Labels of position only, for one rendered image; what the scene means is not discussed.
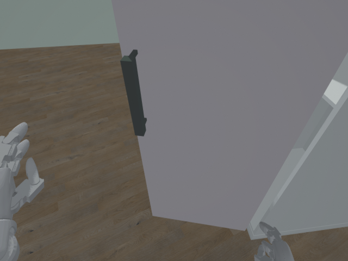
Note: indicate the left robot hand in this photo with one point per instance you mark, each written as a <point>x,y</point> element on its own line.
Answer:
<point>11,153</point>

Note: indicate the handle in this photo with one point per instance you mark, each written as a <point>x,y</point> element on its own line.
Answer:
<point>130,75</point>

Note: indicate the left robot forearm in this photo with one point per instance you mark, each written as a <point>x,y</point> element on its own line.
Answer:
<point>9,247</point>

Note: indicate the fridge door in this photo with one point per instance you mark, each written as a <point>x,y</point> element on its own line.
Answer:
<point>227,87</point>

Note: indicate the right robot hand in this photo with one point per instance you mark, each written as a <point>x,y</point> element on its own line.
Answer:
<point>278,251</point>

